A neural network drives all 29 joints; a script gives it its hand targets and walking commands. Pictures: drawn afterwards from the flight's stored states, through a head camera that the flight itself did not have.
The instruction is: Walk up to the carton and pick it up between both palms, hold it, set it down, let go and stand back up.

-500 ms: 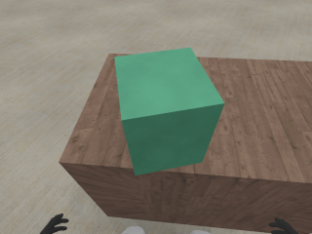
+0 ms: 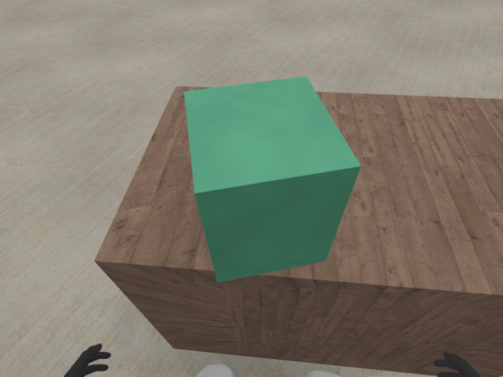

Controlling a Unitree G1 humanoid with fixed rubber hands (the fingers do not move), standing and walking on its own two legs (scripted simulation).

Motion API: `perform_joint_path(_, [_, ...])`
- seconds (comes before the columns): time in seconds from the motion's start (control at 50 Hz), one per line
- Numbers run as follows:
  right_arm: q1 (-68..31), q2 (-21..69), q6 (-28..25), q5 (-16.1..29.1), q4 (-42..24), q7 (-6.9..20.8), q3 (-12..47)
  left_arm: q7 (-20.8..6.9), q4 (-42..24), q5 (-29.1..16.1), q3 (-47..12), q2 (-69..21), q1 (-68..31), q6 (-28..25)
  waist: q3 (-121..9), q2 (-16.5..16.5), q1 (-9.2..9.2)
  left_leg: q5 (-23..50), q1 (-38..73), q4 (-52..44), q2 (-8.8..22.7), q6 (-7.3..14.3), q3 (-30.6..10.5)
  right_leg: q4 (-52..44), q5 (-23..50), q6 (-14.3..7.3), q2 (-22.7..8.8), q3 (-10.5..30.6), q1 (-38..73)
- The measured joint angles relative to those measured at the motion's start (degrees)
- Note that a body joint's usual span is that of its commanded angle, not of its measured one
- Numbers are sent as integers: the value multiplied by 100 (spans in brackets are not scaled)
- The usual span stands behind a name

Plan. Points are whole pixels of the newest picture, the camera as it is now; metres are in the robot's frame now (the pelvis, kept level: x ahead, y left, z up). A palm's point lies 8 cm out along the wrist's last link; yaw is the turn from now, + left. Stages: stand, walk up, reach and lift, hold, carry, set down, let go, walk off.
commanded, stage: walk up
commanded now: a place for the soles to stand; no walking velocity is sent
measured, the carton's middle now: (260, 183) +0.40 +0.01 +0.08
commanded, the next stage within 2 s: reach and lift in 1.90 s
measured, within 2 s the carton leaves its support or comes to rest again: neither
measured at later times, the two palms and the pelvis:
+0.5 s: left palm out of the picture +0.05 +0.37 -0.10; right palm out of the picture +0.10 -0.25 -0.10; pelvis -0.02 +0.05 -0.01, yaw +5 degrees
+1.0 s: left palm out of the picture +0.02 +0.37 -0.09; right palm out of the picture +0.09 -0.26 -0.09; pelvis -0.04 +0.05 +0.00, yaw +3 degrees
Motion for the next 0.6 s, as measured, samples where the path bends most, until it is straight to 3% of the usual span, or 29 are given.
perform_joint_path(0.18, [0,20,-24,0,2,0,0,0,-1,0,0,0,-2,29,0,-4,1,-6,-10,-2,86,-3,-8,-64,43,-7,90,-6,3])
perform_joint_path(0.32, [0,-144,401,0,2,0,0,62,0,0,0,0,124,-246,1,65,-8,-782,-518,1507,-70,59,163,-8,35,85,-286,-84,2])
perform_joint_path(0.4, [3,-147,396,0,-3,20,0,83,0,0,-1,-2,198,-247,-2,173,-14,-761,-448,1097,216,91,359,110,24,278,-499,-167,-81])
perform_joint_path(0.44, [2,-149,315,0,-5,21,1,83,2,0,0,-2,193,-210,8,192,-12,-222,-210,251,292,103,451,327,-44,363,-614,-159,-208])
perform_joint_path(0.46, [-12,-111,259,0,-3,21,1,83,5,0,0,-1,180,-169,87,139,-3,-24,-209,273,217,47,502,500,-88,320,-668,-38,-264])
perform_joint_path(0.52, [-14,95,196,0,0,21,2,83,5,0,0,1,196,-5,133,67,-1,3,-208,334,126,40,560,924,-614,166,-373,473,-417])
perform_joint_path(0.6, [-41,158,183,0,0,21,0,83,1,0,-1,3,226,-7,131,61,6,64,-322,305,125,89,573,754,-646,70,-98,528,-393])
